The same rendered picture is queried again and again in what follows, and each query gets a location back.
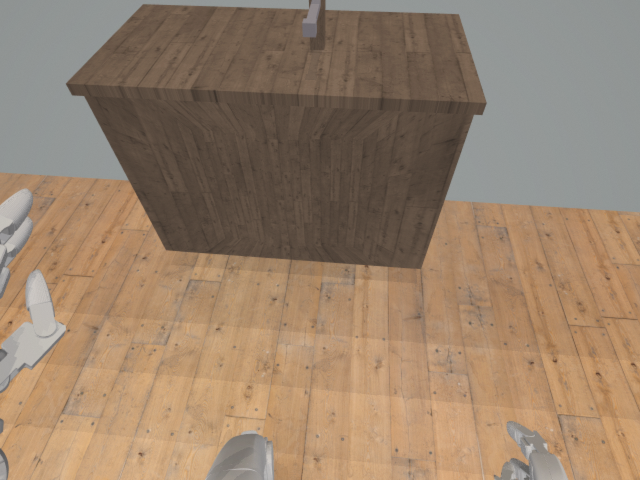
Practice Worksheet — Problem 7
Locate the robot left hand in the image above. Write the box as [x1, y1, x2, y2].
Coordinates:
[0, 188, 66, 393]

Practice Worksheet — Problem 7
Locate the counter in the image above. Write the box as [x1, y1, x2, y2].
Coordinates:
[66, 0, 487, 269]

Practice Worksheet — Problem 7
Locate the robot right hand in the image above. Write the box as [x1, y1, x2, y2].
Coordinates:
[494, 421, 568, 480]

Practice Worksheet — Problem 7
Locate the robot left thigh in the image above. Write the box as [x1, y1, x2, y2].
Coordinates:
[205, 434, 274, 480]

